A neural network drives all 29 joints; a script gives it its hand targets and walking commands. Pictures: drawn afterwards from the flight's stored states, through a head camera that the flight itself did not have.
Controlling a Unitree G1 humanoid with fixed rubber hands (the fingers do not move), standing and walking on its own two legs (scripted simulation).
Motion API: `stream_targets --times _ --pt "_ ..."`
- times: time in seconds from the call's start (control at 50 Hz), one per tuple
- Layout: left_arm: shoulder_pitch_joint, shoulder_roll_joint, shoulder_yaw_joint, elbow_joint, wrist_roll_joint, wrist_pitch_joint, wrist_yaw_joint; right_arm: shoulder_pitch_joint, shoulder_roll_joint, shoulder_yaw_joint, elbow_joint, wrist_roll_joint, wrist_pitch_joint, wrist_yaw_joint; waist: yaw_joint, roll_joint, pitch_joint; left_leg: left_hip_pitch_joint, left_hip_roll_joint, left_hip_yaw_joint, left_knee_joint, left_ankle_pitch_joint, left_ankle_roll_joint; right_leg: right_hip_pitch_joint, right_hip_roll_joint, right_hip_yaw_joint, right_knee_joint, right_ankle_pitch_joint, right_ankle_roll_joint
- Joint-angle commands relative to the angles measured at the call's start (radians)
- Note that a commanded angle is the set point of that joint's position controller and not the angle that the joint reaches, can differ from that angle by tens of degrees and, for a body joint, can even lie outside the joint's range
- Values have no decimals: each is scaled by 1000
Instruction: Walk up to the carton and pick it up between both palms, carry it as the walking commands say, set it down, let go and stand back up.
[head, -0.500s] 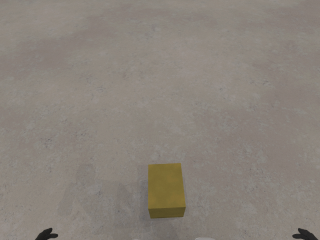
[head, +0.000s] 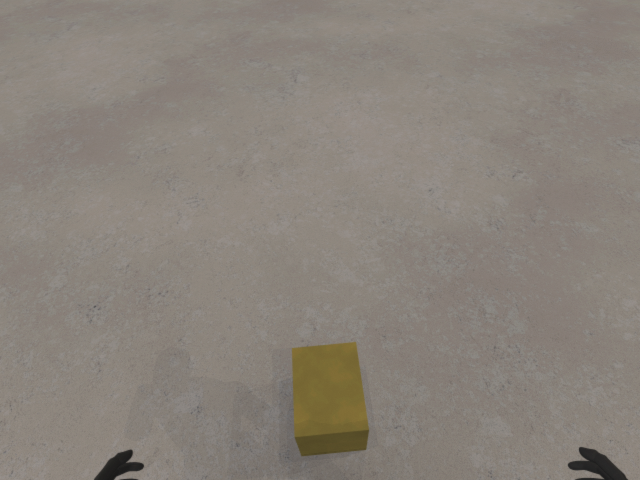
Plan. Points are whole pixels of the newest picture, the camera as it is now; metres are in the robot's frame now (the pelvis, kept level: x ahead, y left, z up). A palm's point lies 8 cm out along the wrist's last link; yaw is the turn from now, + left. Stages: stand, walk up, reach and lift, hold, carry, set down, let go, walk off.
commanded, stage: walk up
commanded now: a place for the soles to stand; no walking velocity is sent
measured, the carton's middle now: (328, 398) +0.45 +0.03 -0.67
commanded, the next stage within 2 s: reach and lift in 0.84 s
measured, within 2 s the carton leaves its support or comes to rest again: neither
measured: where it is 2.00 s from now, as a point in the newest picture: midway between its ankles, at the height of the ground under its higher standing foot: outside the picture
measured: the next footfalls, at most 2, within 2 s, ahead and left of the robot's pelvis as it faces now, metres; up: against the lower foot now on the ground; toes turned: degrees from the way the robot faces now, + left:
none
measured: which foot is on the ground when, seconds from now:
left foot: down 0.00-1.00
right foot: down 0.00-1.00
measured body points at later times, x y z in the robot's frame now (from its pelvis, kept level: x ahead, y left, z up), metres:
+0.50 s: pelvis +0.02 +0.03 +0.00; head +0.03 +0.02 +0.45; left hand +0.13 +0.35 -0.11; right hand +0.13 -0.30 -0.11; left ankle +0.01 +0.14 -0.74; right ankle +0.01 -0.11 -0.74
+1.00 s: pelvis +0.01 +0.02 +0.00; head +0.08 +0.02 +0.44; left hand +0.18 +0.32 -0.10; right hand +0.17 -0.29 -0.10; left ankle +0.01 +0.14 -0.74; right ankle +0.01 -0.11 -0.74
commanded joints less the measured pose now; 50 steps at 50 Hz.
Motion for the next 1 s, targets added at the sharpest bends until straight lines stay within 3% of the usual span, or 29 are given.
stream_targets --times 0.0,0.08,0.18,0.48,0.82,0.84,0.86,0.88,0.92,0.98 --pt "-40 216 33 -23 3 -26 15 -39 -154 -31 -22 -4 1 9 3 -52 -46 71 45 -80 -84 -36 60 -54 -156 175 -183 58 -56" --pt "-31 204 26 -8 1 -30 19 -41 -166 -36 -6 -2 0 12 5 -39 -70 108 71 -86 -111 53 64 -18 -128 115 -145 197 -39" --pt "-11 196 18 1 -1 -26 25 -54 -162 -43 -5 0 9 11 5 -14 -86 124 83 -78 -122 106 66 15 -117 89 -124 268 -33" --pt "29 195 10 2 4 -18 37 -81 -154 -57 -20 1 28 12 1 19 -70 152 95 -50 -135 98 74 7 -98 67 -100 294 -22" --pt "51 208 20 -29 10 -17 44 -77 -152 -67 -47 0 41 15 -1 -12 -66 172 82 -39 -97 62 75 -25 -99 108 -95 309 -38" --pt "-180 5 90 -380 105 49 -16 -150 -14 -129 -398 -49 52 39 20 -86 45 -31 -104 -99 -7 78 -2 -186 5 -83 -62 68 25" --pt "-79 63 104 -365 93 104 -36 -97 -16 -154 -423 -55 101 40 34 -63 59 104 -103 -56 3 117 32 -224 6 -100 -88 51 31" --pt "-41 82 116 -363 103 148 -47 -59 -62 -203 -429 -71 134 38 12 -59 59 130 -100 -60 2 108 36 -219 6 -96 -103 48 29" --pt "-29 125 174 -382 125 206 -55 -27 -64 -229 -475 -69 174 38 -12 -38 8 134 -117 -57 27 93 11 -161 -1 -96 -88 74 30" --pt "-42 102 196 -434 134 237 -51 16 -23 -227 -477 -74 209 26 -48 -44 -82 116 -122 -75 46 101 20 -117 3 -88 -46 146 46"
